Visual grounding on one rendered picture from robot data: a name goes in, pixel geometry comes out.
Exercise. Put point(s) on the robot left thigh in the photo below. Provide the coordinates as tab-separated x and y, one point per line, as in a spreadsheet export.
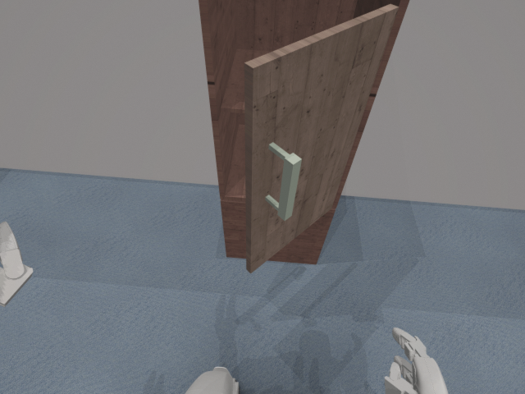
214	382

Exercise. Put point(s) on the left robot hand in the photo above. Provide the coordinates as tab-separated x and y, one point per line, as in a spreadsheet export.
14	274

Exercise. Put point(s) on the cupboard door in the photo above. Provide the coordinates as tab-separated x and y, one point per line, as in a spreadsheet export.
308	98

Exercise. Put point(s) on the left robot shin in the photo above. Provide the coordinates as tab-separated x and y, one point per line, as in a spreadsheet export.
221	369

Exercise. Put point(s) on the right robot hand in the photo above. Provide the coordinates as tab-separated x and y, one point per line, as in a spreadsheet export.
423	376

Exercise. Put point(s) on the handle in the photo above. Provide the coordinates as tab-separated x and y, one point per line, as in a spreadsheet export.
289	182

